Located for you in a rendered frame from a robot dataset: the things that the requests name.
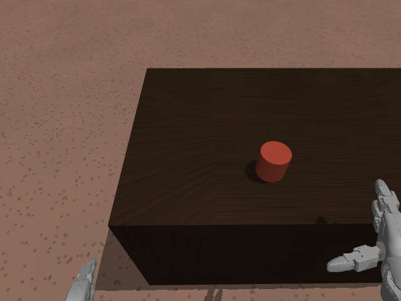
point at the left robot hand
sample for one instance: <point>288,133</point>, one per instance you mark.
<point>84,288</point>

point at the right robot hand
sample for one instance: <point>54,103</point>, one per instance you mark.
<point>387,223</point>

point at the can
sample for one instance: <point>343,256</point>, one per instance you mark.
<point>273,160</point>

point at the right robot arm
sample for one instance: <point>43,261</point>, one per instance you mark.
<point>391,283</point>

